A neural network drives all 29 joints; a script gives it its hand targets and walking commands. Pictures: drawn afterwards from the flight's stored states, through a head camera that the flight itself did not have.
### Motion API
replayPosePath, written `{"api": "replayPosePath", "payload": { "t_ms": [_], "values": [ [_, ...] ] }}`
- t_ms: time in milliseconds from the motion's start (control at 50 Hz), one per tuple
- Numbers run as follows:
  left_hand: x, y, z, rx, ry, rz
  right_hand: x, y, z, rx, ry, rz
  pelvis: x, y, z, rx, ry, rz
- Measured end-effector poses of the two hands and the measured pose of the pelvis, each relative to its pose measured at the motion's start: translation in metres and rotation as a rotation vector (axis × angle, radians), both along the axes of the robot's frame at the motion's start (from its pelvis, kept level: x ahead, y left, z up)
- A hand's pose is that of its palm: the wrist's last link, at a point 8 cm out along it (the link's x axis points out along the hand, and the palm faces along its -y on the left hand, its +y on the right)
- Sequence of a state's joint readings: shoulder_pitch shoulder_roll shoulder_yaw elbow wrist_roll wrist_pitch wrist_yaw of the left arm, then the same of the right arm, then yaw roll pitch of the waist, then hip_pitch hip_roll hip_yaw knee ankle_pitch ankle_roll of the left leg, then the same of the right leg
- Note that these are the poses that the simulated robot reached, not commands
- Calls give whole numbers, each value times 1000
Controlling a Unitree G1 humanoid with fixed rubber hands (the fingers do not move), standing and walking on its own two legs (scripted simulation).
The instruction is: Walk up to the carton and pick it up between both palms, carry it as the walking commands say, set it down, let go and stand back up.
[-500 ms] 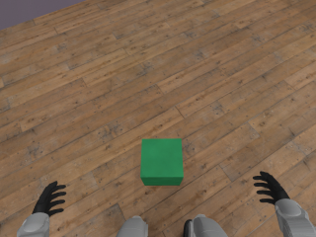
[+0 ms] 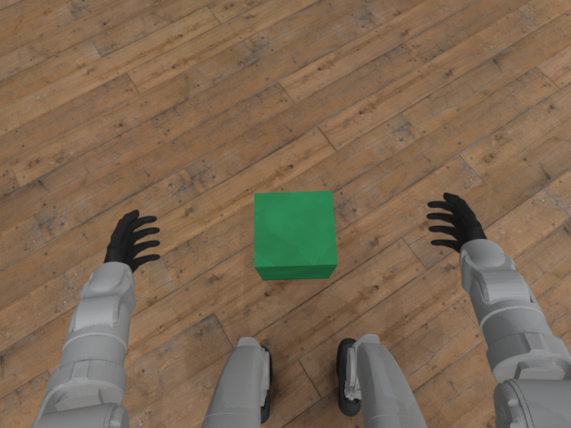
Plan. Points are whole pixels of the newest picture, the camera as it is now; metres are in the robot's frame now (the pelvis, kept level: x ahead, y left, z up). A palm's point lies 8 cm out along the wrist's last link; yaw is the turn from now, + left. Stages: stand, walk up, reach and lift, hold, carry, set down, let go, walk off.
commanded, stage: reach and lift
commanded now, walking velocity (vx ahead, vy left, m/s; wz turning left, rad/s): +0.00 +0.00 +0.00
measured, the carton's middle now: (294, 239) +0.49 +0.03 -0.58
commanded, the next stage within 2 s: none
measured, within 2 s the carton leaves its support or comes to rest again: neither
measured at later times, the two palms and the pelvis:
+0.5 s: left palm (178, 190) +0.47 +0.23 -0.14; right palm (411, 175) +0.49 -0.18 -0.14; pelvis -0.01 +0.00 -0.04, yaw +0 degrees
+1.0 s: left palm (197, 201) +0.48 +0.22 -0.23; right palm (392, 192) +0.50 -0.17 -0.23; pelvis -0.02 +0.00 -0.11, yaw +1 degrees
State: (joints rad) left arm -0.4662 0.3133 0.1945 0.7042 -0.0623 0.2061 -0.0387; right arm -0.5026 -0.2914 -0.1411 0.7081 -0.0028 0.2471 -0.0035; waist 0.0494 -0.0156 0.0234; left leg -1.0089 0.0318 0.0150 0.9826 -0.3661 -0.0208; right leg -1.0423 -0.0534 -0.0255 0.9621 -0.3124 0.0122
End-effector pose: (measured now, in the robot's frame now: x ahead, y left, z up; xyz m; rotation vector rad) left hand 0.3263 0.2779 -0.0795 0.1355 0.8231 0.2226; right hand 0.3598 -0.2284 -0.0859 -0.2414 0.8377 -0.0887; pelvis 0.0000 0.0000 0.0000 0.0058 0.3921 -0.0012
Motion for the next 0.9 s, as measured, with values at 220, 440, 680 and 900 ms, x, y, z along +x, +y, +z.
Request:
{"api": "replayPosePath", "payload": {
  "t_ms": [220, 440, 680, 900],
  "values": [
    [61, -19, -22, -39, -63, 9, 66, 24, -23, 72, -77, -8, -23, 4, -21, 4, 130, -3],
    [125, -45, -53, -81, -158, 0, 118, 46, -52, 124, -167, -28, -17, 0, -38, 8, 281, -9],
    [154, -54, -72, -85, -208, -8, 148, 66, -70, 144, -228, -24, -2, 0, -46, 4, 421, -6],
    [149, -53, -111, -95, -188, -6, 136, 62, -114, 147, -187, -44, -13, 1, -77, -2, 475, 9]
  ]
}}
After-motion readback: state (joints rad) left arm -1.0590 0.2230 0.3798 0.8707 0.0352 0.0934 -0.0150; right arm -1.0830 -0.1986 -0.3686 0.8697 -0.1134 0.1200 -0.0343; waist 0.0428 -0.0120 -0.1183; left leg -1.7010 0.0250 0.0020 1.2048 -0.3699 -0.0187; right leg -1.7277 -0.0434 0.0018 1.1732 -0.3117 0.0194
